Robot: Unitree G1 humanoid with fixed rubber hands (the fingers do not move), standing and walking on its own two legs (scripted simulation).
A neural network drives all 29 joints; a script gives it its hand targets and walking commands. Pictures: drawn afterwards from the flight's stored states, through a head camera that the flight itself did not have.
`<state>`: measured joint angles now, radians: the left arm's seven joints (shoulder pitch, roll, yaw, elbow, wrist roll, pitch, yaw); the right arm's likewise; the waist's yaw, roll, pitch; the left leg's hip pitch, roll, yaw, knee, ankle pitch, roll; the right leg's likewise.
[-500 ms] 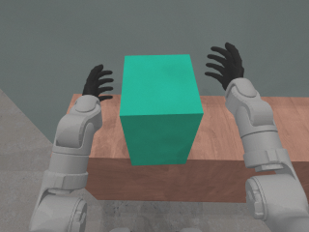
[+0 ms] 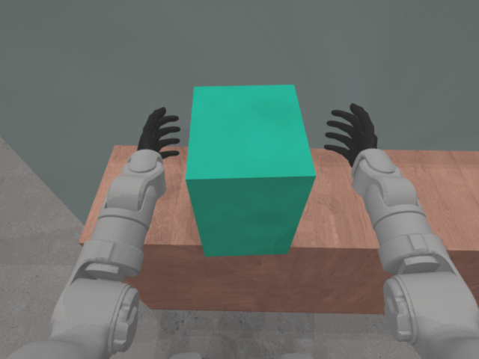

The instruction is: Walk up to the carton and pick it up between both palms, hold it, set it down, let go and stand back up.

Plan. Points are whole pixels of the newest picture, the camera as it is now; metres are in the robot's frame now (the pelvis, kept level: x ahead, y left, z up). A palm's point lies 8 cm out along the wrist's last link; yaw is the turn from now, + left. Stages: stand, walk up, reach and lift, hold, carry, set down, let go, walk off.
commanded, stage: reach and lift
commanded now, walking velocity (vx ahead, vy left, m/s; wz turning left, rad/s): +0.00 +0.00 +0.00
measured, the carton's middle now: (245, 178) +0.42 +0.00 +0.02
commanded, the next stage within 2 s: none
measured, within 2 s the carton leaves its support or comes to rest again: neither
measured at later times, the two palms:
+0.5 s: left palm (167, 179) +0.40 +0.15 +0.04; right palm (343, 171) +0.41 -0.18 +0.05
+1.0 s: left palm (176, 178) +0.40 +0.13 +0.04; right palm (322, 168) +0.42 -0.14 +0.05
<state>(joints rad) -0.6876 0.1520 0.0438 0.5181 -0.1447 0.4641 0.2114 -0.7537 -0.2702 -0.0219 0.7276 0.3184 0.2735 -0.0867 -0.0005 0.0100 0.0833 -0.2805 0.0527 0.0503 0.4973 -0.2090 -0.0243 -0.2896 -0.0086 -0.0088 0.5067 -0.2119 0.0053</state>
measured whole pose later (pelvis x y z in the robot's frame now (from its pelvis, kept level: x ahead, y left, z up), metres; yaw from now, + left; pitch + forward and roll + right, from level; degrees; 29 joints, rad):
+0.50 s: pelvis +0.01 +0.00 +0.00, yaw +0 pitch +6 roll +0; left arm -0.67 0.05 0.05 1.01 -0.14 -0.13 0.21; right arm -0.71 -0.19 -0.02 1.01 0.25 -0.06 -0.05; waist 0.01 0.01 -0.03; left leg -0.40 0.05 0.05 0.50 -0.21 -0.03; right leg -0.41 -0.01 -0.01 0.51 -0.21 0.00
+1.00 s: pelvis +0.02 +0.00 +0.00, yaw +0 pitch +8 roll +0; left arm -0.67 -0.03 0.15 1.02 0.00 -0.17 0.25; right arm -0.75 -0.09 -0.02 1.05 0.13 -0.07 -0.14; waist 0.01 0.01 -0.06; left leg -0.42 0.05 0.05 0.50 -0.21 -0.03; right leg -0.43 -0.01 -0.01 0.51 -0.21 0.00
